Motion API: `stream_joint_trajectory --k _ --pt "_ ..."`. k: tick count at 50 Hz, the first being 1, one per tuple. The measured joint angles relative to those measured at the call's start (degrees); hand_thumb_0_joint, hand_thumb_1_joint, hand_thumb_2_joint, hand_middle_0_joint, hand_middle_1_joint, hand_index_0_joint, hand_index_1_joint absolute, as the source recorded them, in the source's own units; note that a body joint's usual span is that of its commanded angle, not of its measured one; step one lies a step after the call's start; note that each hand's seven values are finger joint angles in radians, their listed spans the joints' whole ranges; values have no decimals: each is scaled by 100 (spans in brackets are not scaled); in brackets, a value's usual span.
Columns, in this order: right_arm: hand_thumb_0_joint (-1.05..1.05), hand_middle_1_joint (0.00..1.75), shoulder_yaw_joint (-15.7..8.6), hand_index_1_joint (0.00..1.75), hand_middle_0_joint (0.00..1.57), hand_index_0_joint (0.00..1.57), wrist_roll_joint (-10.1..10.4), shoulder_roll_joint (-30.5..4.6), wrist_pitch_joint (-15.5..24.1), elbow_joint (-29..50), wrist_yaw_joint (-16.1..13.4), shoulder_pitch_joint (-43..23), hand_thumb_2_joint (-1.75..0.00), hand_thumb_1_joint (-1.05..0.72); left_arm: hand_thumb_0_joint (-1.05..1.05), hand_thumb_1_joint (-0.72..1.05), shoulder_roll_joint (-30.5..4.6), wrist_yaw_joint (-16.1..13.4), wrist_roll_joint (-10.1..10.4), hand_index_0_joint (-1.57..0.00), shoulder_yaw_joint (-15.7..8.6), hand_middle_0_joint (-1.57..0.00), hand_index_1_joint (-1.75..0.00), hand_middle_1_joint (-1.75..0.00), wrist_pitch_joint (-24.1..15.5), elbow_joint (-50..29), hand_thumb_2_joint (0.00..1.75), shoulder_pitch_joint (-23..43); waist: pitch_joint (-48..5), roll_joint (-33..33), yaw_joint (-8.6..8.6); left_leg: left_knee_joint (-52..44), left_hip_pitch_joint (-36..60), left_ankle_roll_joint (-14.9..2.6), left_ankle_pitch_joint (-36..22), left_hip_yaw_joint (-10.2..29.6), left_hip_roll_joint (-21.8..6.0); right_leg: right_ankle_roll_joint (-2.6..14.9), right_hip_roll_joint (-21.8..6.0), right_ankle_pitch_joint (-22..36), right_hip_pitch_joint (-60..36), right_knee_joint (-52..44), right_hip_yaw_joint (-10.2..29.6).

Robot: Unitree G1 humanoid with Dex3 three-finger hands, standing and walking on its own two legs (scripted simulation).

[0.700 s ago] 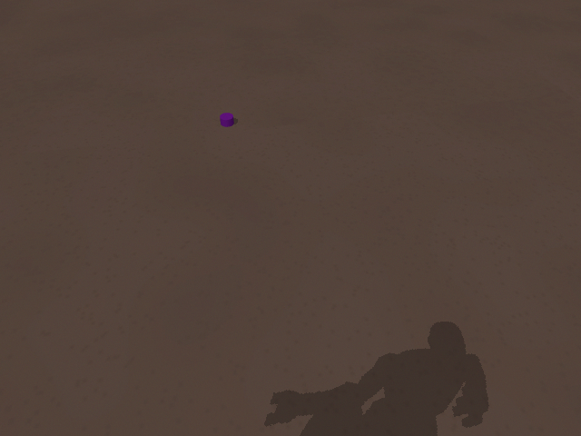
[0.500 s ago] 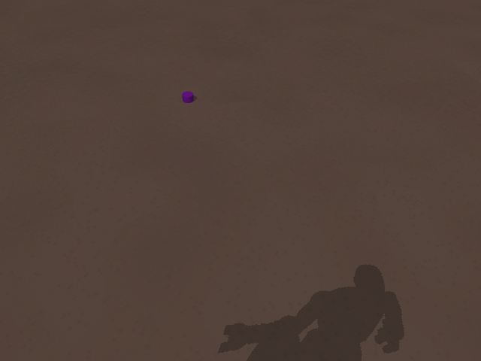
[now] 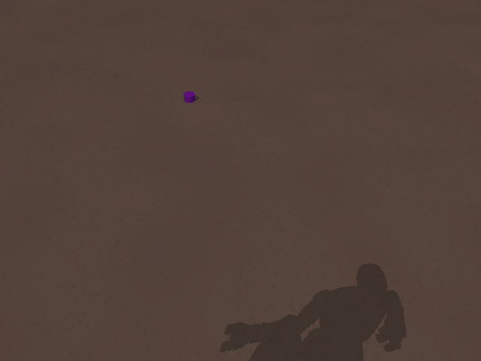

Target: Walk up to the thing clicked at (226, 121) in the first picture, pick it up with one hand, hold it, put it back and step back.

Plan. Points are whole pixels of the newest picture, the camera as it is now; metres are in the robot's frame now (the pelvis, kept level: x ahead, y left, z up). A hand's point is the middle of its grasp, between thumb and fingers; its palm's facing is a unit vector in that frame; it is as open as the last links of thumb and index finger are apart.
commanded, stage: stand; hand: left
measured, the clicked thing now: (189, 97) +2.02 +0.38 -0.76
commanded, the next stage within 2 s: walk up in 0.42 s
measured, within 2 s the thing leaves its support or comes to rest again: neither
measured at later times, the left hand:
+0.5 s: hand out of the picture +0.07 +0.26 -0.16, palm faces -0.09 -0.93 -0.35, open 7.3 cm
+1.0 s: hand (56, 252) +0.38 +0.41 -0.12, palm faces -0.43 -0.75 -0.50, open 7.3 cm
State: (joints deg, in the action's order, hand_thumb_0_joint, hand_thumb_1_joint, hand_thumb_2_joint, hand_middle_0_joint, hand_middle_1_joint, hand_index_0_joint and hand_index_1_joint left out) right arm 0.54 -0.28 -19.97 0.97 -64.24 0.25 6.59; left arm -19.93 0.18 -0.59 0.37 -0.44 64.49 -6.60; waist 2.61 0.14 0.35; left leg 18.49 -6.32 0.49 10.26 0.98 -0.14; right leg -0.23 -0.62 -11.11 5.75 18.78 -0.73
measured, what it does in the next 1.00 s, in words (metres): walks ahead, turning right: left foot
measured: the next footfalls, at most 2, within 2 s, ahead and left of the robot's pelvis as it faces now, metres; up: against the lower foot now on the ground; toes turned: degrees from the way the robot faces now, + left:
left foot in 0.76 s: +0.19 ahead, +0.22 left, +0.00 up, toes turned -18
right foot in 1.18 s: +0.32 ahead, -0.04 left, +0.00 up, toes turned -42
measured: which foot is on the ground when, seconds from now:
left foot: down 0.00-0.46, up 0.48-0.74, down 0.76-1.00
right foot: down 0.00-0.76, up 0.78-1.00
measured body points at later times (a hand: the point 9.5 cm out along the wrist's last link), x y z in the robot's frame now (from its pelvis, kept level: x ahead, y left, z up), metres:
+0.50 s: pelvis +0.00 +0.01 -0.01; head +0.01 +0.00 +0.44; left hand +0.07 +0.31 -0.13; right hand +0.09 -0.31 -0.13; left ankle -0.01 +0.13 -0.74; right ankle -0.01 -0.12 -0.75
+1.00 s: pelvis +0.17 +0.15 +0.00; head +0.17 +0.14 +0.45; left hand +0.40 +0.45 -0.09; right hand +0.08 -0.18 -0.11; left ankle +0.15 +0.24 -0.75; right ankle +0.18 +0.00 -0.69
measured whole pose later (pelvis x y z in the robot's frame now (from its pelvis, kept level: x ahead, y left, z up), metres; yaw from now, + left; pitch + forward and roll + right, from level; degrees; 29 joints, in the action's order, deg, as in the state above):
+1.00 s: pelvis +0.17 +0.15 +0.00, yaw -25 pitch +1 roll +0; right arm -4.8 -2.5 -25.0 0.1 -46.3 7.2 15.5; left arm -30.7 1.9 0.9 -3.4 -1.1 56.3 -14.5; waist -0.3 1.1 -4.8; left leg 21.4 -6.3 -3.0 16.1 -7.1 0.8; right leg -0.2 -4.8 -17.3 33.0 54.1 -5.1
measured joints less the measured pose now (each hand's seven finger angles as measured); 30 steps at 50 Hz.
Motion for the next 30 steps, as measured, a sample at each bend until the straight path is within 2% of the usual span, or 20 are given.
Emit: stream_joint_trajectory --k 21,23,25,27,30 --pt "1 30 -16 30 20 21 -3 -13 -23 1 3 34 -90 -91 0 91 -9 -11 1 -21 -5 -20 -30 -30 -18 -22 90 -9 -10 -15 -22 -22 37 15 9 12 -26 13 25 18 -64 -76 -13" --pt "1 30 -167 30 20 21 -136 -83 -76 242 230 39 -90 -91 0 91 -32 74 9 -21 -56 -20 -30 -30 -76 -215 90 -239 -93 3 22 586 -265 -114 873 -148 -32 101 58 -240 220 284 178" --pt "1 30 -296 30 20 21 -216 -270 -93 607 440 4 -90 -91 0 91 -32 128 -12 -21 -100 -20 -30 -30 -141 -331 90 -560 -210 132 18 1487 -695 -272 1423 25 51 151 145 -482 565 672 448" --pt "1 30 -401 30 20 21 -255 -437 -95 955 575 -67 -90 -91 0 90 -57 117 -30 -21 -139 -21 -30 -30 -180 -337 90 -788 -264 261 -44 2379 -1138 -263 1356 335 114 162 217 -403 773 814 678" --pt "1 30 -506 30 20 21 -287 -656 -77 1284 682 -79 -90 -91 0 90 -115 76 -24 -21 -200 -21 -30 -30 -208 -387 89 -1007 -310 429 -71 2920 -1580 -94 1320 618 41 85 234 -414 819 739 918"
